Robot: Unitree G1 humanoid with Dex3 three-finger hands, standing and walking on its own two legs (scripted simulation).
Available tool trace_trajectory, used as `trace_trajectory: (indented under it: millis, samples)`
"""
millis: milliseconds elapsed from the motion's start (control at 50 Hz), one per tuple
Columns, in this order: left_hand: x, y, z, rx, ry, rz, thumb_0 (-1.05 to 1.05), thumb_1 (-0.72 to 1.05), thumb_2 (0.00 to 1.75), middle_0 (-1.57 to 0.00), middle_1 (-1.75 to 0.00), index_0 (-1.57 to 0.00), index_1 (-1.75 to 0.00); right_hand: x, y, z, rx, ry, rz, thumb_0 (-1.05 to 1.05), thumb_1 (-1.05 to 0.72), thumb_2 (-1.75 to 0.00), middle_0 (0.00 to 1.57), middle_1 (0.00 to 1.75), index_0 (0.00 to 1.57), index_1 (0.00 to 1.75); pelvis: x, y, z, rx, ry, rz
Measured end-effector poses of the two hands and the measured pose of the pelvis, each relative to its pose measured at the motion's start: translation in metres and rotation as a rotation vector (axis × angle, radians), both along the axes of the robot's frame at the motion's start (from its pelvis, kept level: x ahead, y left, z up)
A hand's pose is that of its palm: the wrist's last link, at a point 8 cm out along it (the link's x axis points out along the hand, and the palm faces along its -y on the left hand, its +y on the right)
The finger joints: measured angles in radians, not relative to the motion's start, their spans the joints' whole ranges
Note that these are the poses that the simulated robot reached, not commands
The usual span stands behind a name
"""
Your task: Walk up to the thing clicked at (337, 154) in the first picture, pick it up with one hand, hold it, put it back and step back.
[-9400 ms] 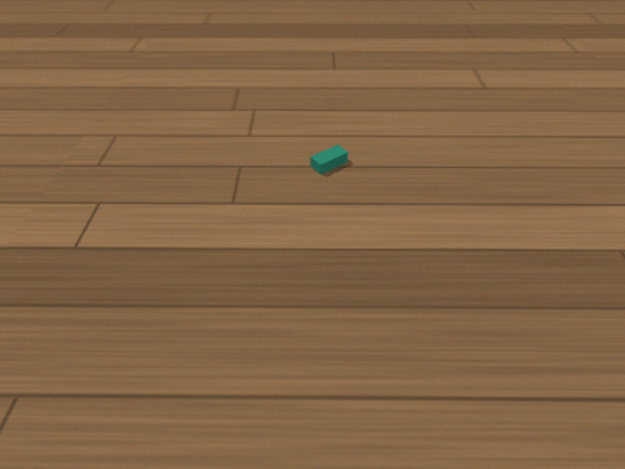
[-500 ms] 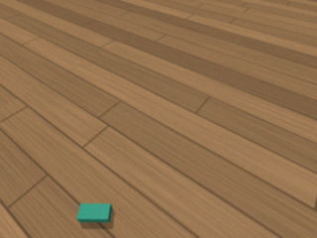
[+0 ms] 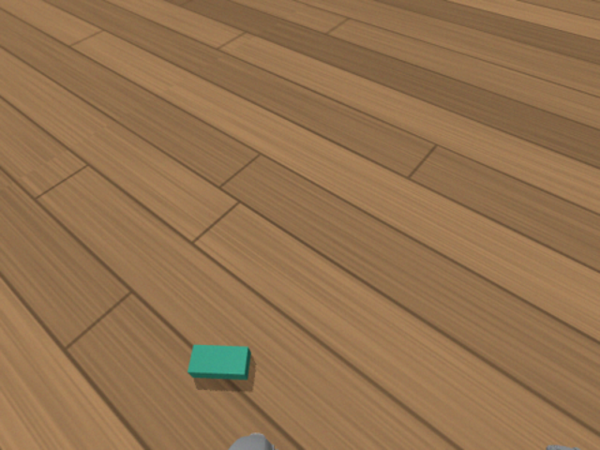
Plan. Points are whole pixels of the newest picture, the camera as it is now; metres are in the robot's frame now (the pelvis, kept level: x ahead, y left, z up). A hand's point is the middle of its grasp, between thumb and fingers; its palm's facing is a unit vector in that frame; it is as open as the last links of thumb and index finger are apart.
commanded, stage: walk up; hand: left
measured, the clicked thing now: (220, 362) +0.45 +0.30 -0.73
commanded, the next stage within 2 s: stand in 1.64 s
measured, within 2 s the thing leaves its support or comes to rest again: neither
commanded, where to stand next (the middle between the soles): +0.06 +0.09 m, yaw -4 degrees
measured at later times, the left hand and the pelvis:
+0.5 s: hand out of the picture +0.07 +0.37 -0.15, palm faces -0.07 -0.92 -0.38, open 7.4 cm; pelvis +0.01 +0.12 +0.00, yaw -2 degrees
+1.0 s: hand out of the picture +0.13 +0.38 -0.14, palm faces -0.11 -0.93 -0.34, open 7.4 cm; pelvis +0.01 +0.13 +0.02, yaw -5 degrees
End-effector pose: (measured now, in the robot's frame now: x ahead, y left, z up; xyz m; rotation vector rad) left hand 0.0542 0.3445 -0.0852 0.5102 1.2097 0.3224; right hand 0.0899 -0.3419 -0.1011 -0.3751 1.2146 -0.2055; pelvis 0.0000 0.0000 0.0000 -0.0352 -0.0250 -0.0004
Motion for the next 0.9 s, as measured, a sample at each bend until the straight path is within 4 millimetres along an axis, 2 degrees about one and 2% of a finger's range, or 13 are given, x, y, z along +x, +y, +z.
trace_trajectory:
  millis: [100, 180, 280, 400, 500, 600, 740, 820, 900]
  samples:
    - [-0.008, 0.071, -0.014, 0.053, -0.007, 0.023, 0.01, 0.90, 0.90, -0.21, -0.30, -0.21, -0.30, 0.005, 0.043, -0.007, -0.031, -0.020, 0.049, 0.00, -0.91, -0.90, 0.20, 0.30, 0.20, 0.30, -0.004, 0.045, -0.021, 0.028, -0.013, 0.021]
    - [-0.008, 0.094, -0.014, 0.054, 0.013, 0.043, 0.01, 0.90, 0.90, -0.21, -0.30, -0.20, -0.30, -0.005, 0.084, -0.004, 0.003, -0.034, 0.036, 0.00, -0.91, -0.90, 0.20, 0.30, 0.20, 0.30, -0.006, 0.067, -0.014, 0.016, -0.008, 0.021]
    - [-0.011, 0.095, -0.010, -0.008, 0.027, 0.006, 0.01, 0.90, 0.90, -0.21, -0.30, -0.20, -0.30, -0.017, 0.121, -0.008, 0.048, -0.042, 0.003, 0.00, -0.91, -0.90, 0.21, 0.30, 0.21, 0.30, -0.001, 0.089, -0.007, 0.028, -0.001, 0.000]
    - [-0.009, 0.084, -0.020, -0.085, 0.032, -0.018, 0.01, 0.90, 0.90, -0.21, -0.30, -0.20, -0.30, -0.020, 0.151, -0.026, 0.088, -0.055, -0.026, 0.00, -0.91, -0.90, 0.21, 0.30, 0.21, 0.30, 0.004, 0.105, -0.011, 0.024, -0.017, -0.040]
    - [0.009, 0.071, -0.026, -0.173, 0.006, -0.045, 0.01, 0.90, 0.90, -0.21, -0.30, -0.21, -0.30, -0.016, 0.175, -0.023, 0.112, -0.057, -0.034, 0.01, -0.91, -0.90, 0.21, 0.30, 0.21, 0.30, 0.009, 0.117, -0.004, 0.030, -0.024, -0.037]
    - [0.041, 0.063, -0.027, -0.244, -0.036, -0.074, 0.01, 0.90, 0.90, -0.21, -0.30, -0.21, -0.30, -0.009, 0.184, -0.008, 0.092, -0.076, -0.032, 0.01, -0.91, -0.90, 0.21, 0.30, 0.21, 0.30, 0.016, 0.126, 0.006, 0.028, -0.020, -0.060]
    - [0.079, 0.066, -0.023, -0.265, -0.077, -0.108, 0.01, 0.90, 0.90, -0.21, -0.30, -0.21, -0.30, 0.000, 0.175, 0.015, 0.024, -0.118, -0.068, 0.00, -0.91, -0.90, 0.21, 0.30, 0.21, 0.30, 0.019, 0.132, 0.015, 0.032, -0.022, -0.078]
    - [0.089, 0.071, -0.019, -0.251, -0.080, -0.122, 0.01, 0.90, 0.90, -0.21, -0.30, -0.20, -0.30, -0.001, 0.168, 0.020, 0.001, -0.125, -0.091, 0.00, -0.91, -0.90, 0.21, 0.30, 0.21, 0.30, 0.017, 0.134, 0.017, 0.032, -0.024, -0.082]
    - [0.089, 0.074, -0.015, -0.235, -0.070, -0.121, 0.01, 0.90, 0.90, -0.21, -0.30, -0.20, -0.30, -0.007, 0.165, 0.020, -0.002, -0.113, -0.107, 0.00, -0.91, -0.90, 0.21, 0.30, 0.20, 0.30, 0.016, 0.135, 0.019, 0.033, -0.028, -0.085]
